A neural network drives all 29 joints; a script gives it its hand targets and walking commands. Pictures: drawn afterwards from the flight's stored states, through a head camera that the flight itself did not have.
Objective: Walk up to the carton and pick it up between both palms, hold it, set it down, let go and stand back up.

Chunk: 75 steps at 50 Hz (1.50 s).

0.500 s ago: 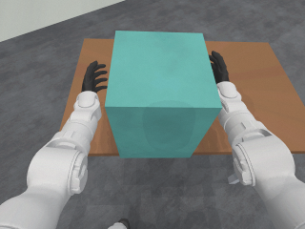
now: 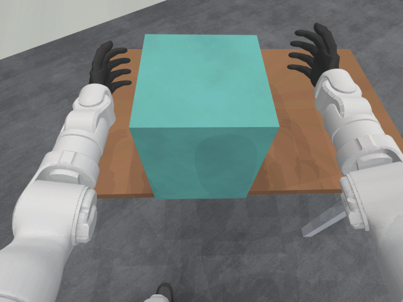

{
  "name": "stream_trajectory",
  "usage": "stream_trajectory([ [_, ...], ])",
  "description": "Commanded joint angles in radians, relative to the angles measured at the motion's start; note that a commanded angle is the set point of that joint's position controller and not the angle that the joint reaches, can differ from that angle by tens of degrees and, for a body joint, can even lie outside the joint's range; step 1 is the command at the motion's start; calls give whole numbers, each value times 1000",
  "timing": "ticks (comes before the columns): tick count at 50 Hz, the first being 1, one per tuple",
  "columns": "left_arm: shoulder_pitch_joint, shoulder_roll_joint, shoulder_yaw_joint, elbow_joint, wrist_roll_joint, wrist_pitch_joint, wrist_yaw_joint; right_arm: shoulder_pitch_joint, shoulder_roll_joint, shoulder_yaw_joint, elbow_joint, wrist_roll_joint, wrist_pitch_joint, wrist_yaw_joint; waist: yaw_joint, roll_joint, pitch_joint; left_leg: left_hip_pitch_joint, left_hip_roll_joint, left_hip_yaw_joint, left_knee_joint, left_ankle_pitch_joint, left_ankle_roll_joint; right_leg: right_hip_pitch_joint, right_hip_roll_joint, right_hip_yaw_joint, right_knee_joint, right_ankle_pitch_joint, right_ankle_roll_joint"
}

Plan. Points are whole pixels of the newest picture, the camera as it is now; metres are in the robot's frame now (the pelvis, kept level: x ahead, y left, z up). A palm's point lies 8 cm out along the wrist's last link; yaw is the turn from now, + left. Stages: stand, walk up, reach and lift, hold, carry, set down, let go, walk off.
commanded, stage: set down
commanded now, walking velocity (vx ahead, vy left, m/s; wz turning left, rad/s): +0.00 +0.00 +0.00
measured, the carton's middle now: (201, 125) +0.46 +0.04 +0.04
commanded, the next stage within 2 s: none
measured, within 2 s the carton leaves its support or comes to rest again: neither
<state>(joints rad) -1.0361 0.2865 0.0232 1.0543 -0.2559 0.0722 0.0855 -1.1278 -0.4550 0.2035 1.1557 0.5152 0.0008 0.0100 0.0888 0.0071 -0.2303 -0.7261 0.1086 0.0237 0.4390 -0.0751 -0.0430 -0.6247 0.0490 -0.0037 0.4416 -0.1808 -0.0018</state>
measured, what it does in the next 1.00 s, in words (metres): stands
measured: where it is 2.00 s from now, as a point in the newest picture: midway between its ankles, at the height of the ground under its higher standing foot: outside the picture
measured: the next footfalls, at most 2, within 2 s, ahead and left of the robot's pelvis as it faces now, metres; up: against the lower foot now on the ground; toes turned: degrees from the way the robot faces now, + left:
none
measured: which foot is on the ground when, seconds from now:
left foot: down 0.00-1.00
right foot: down 0.00-1.00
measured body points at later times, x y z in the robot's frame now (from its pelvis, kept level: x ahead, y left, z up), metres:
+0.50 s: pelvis +0.00 +0.01 +0.01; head +0.04 +0.03 +0.46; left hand +0.46 +0.25 +0.22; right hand +0.50 -0.18 +0.26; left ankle +0.06 +0.15 -0.73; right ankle +0.00 -0.11 -0.73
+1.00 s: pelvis +0.01 +0.00 +0.01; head +0.04 +0.01 +0.46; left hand +0.42 +0.25 +0.18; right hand +0.48 -0.17 +0.19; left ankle +0.06 +0.15 -0.73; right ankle +0.00 -0.11 -0.73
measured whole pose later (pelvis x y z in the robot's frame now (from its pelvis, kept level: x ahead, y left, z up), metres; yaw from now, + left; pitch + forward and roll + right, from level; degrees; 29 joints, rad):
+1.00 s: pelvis +0.01 +0.00 +0.01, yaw +3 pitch +7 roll -2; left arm -0.79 0.33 0.09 0.47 -0.21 0.56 0.09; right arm -0.91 -0.42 0.04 0.78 0.44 0.29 -0.03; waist 0.04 0.00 -0.07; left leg -0.42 0.08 0.00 0.37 -0.08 -0.05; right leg -0.29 0.03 -0.03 0.34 -0.18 0.00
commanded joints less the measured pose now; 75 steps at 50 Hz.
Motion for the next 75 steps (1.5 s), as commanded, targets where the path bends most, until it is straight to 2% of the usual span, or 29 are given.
stream_trajectory([
  [1, -503, 234, 49, -151, 8, 24, 17, -521, -128, -38, -110, -2, 42, -16, 27, -110, -701, 394, -89, 31, 6, 113, 46, 375, -6, -17, -12, 388, 118],
  [4, -542, 236, 47, -203, -5, 86, 15, -533, -144, -63, -113, -15, 89, -36, -3, -90, -693, 470, -89, 26, 3, 159, 37, 374, 0, -22, -31, 419, 107],
  [6, -556, 219, 26, -249, -12, 130, 13, -531, -160, -97, -124, -36, 110, -51, -45, -44, -698, 560, -89, 19, 13, 215, 16, 345, 11, -38, -48, 433, 95],
  [9, -584, 200, -4, -279, -24, 217, 15, -545, -196, -164, -111, -71, 156, -61, -87, 29, -650, 695, -77, 1, 17, 246, -17, 229, 23, -65, -98, 323, 71],
  [13, -585, 182, -41, -314, -36, 313, 35, -545, -237, -195, -115, -70, 215, -47, -106, 68, -598, 783, -69, -22, 17, 239, -32, 165, 34, -80, -143, 210, 37],
  [15, -588, 188, -53, -271, -45, 344, 45, -573, -244, -177, -107, -52, 238, -31, -79, 72, -539, 759, -68, -26, 5, 184, -26, 152, 31, -76, -150, 137, 30],
  [16, -592, 184, -67, -251, -45, 351, 51, -574, -245, -169, -99, -46, 245, -21, -80, 87, -524, 742, -68, -27, -1, 155, -27, 146, 28, -72, -152, 106, 26],
  [20, -617, 203, -64, -265, -43, 364, 65, -584, -250, -148, -113, -6, 268, 8, -55, 100, -511, 709, -73, -22, -3, 139, -17, 171, 25, -60, -143, 97, 23],
  [21, -615, 216, -52, -269, -41, 363, 68, -583, -240, -128, -109, 12, 271, 16, -32, 91, -508, 698, -73, -18, -1, 148, -11, 185, 22, -53, -137, 108, 25],
  [25, -581, 245, 2, -336, -10, 376, 64, -556, -231, -81, -129, 54, 281, 27, 9, 48, -538, 694, -82, -10, 1, 223, 2, 275, 23, -39, -114, 233, 47],
  [28, -529, 260, 38, -364, 14, 389, 46, -512, -217, -63, -124, 63, 289, 25, 13, 14, -498, 674, -94, 2, -11, 236, 15, 324, 21, -30, -106, 297, 64],
  [32, -449, 248, 66, -463, 24, 396, 21, -461, -207, -75, -216, 39, 274, 10, 1, -23, -533, 698, -100, 5, -17, 283, 18, 393, 25, -28, -98, 399, 80],
  [35, -393, 231, 65, -544, 22, 406, 3, -413, -208, -121, -292, 10, 259, -3, -28, -13, -550, 741, -102, 7, -11, 307, 5, 386, 32, -42, -103, 419, 82],
  [39, -318, 205, 61, -586, 12, 430, -9, -366, -209, -181, -389, -46, 253, -20, -68, -26, -501, 767, -105, 2, -10, 289, 3, 374, 38, -48, -118, 380, 76],
  [43, -281, 198, 59, -636, 13, 440, -3, -326, -214, -234, -463, -87, 254, -33, -80, -13, -501, 781, -108, 4, -16, 243, -1, 350, 37, -52, -129, 301, 71],
  [44, -213, 187, 76, -679, 27, 445, -1, -260, -204, -230, -489, -85, 251, -36, -76, -16, -496, 803, -106, 2, -14, 266, -3, 378, 41, -49, -132, 316, 67],
  [45, -219, 194, 89, -730, 28, 452, -1, -265, -210, -238, -538, -89, 249, -40, -78, -17, -514, 808, -110, 5, -12, 283, -3, 395, 42, -51, -127, 337, 69],
  [47, -219, 205, 108, -757, 43, 463, 3, -260, -199, -237, -551, -84, 255, -42, -68, -13, -502, 796, -113, 10, -15, 286, -1, 404, 40, -51, -116, 345, 74],
  [52, -57, 161, 139, -777, 94, 464, 2, -95, -148, -192, -516, -62, 260, -40, -48, -7, -380, 772, -115, 15, -47, 241, 12, 445, 29, -32, -122, 321, 75],
  [53, -102, 174, 143, -793, 90, 457, 0, -128, -146, -197, -534, -59, 257, -40, -52, 3, -380, 751, -117, 16, -51, 216, 16, 431, 23, -27, -123, 304, 77],
  [56, -22, 155, 157, -812, 110, 438, -1, -43, -120, -178, -550, -47, 242, -41, -39, 17, -334, 769, -118, 22, -52, 226, 14, 431, 21, -21, -131, 292, 75],
  [58, -6, 148, 147, -816, 105, 423, -7, -21, -102, -171, -562, -43, 233, -39, -39, 21, -304, 758, -119, 23, -60, 195, 17, 429, 16, -15, -141, 262, 73],
  [62, 117, 118, 150, -877, 115, 390, -12, 103, -85, -178, -628, -61, 194, -44, -44, 32, -272, 796, -123, 26, -57, 231, 11, 425, 20, -17, -150, 270, 70],
  [63, 82, 121, 144, -876, 107, 384, -14, 72, -89, -194, -643, -72, 187, -46, -51, 45, -264, 787, -124, 25, -58, 210, 10, 401, 18, -21, -150, 240, 67],
  [67, 188, 85, 135, -874, 103, 368, -17, 171, -74, -218, -690, -114, 165, -52, -62, 25, -204, 803, -124, 27, -66, 168, 10, 381, 20, -24, -167, 163, 55],
  [70, 219, 79, 134, -897, 98, 351, -15, 201, -66, -238, -738, -140, 150, -56, -65, 6, -194, 806, -121, 24, -69, 145, 12, 374, 21, -25, -169, 120, 52],
  [71, 172, 83, 124, -894, 89, 344, -13, 165, -62, -250, -741, -148, 149, -54, -69, 16, -201, 792, -118, 25, -73, 120, 13, 362, 17, -25, -168, 91, 48],
  [72, 230, 69, 120, -898, 92, 339, -10, 220, -60, -248, -739, -151, 145, -52, -71, 11, -185, 808, -118, 22, -72, 131, 9, 361, 20, -25, -168, 95, 42],
  [75, 283, 68, 129, -936, 90, 312, -5, 264, -54, -245, -797, -157, 123, -49, -55, -22, -224, 811, -119, 23, -70, 146, 16, 384, 24, -23, -159, 113, 45],
])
